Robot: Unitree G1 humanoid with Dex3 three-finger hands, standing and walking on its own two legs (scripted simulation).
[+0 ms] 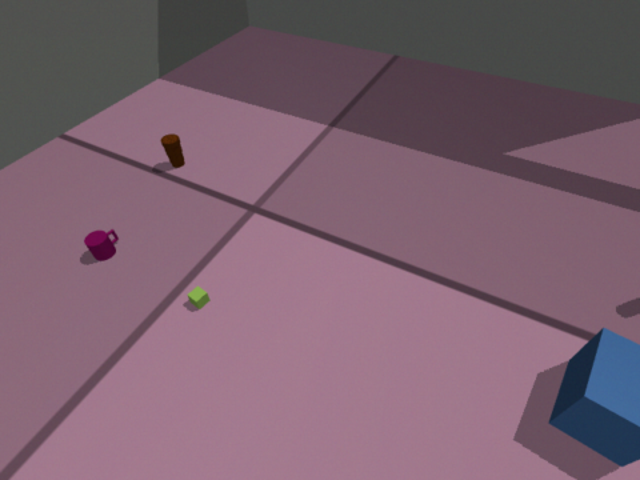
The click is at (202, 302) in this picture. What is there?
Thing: cube
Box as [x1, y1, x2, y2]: [187, 286, 209, 309]
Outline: 197,286 187,295 190,301 199,309 209,299 206,292
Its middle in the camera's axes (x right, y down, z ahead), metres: -0.46 +0.21 +1.47
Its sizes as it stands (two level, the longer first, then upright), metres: 0.052 0.052 0.052
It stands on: the floor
